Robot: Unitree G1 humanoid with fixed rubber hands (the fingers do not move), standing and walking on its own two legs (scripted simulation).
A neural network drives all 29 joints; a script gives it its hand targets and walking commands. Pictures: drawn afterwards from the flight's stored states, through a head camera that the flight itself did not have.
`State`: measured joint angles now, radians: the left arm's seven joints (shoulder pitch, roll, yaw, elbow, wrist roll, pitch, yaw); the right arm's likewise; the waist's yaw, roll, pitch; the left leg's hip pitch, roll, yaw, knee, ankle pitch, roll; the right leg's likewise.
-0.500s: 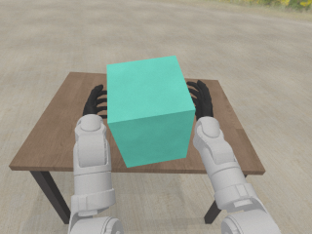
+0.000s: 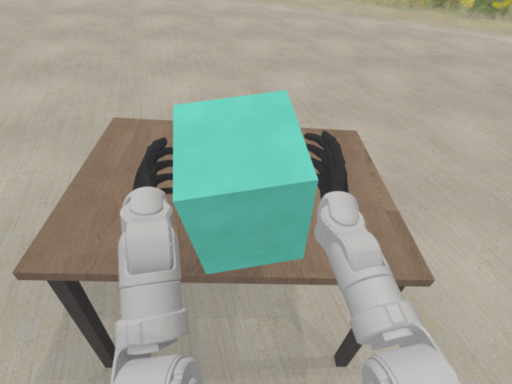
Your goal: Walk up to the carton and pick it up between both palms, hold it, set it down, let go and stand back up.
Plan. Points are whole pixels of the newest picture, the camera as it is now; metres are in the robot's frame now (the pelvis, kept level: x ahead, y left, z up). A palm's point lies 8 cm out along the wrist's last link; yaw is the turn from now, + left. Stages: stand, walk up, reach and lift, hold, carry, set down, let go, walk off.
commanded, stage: hold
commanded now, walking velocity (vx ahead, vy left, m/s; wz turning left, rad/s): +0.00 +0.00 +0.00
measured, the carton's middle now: (243, 188) +0.41 +0.00 +0.13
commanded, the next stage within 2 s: set down in 0.28 s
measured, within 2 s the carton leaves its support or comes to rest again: neither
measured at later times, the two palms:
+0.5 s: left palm (142, 188) +0.35 +0.15 +0.18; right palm (326, 173) +0.36 -0.11 +0.20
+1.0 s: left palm (159, 201) +0.39 +0.14 +0.12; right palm (321, 181) +0.40 -0.12 +0.16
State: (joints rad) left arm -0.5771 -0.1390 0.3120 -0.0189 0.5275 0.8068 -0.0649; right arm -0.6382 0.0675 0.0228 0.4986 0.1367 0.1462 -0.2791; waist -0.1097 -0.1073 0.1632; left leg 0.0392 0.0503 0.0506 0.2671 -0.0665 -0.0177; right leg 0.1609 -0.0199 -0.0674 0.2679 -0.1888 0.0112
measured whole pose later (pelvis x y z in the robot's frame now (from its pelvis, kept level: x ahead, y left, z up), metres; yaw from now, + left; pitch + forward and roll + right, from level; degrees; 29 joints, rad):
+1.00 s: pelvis +0.03 -0.01 +0.00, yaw +0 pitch -9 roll +0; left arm -0.53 -0.13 0.33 0.31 0.43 0.40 -0.02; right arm -0.62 0.07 -0.07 0.71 0.03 -0.22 -0.23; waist -0.04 -0.09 0.11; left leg -0.01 0.05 0.05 0.26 -0.10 -0.03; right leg 0.13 -0.02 -0.07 0.24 -0.21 0.01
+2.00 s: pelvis +0.04 +0.00 +0.00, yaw -2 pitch -1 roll +0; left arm -0.74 -0.11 0.52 0.74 0.46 0.15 0.02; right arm -0.79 0.14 -0.48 0.99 -0.29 -0.23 -0.14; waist 0.05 -0.08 0.04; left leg -0.15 0.06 0.08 0.27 -0.10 -0.03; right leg -0.04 -0.01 -0.04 0.26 -0.21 0.01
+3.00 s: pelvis +0.05 +0.00 +0.00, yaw -4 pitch +11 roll +0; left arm -0.88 -0.08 0.69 0.98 0.49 -0.01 0.04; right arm -0.90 0.17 -0.74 0.98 -0.54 -0.19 -0.08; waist 0.07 -0.07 -0.04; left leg -0.37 0.07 0.12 0.31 -0.12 -0.02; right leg -0.29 -0.01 0.00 0.32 -0.22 0.02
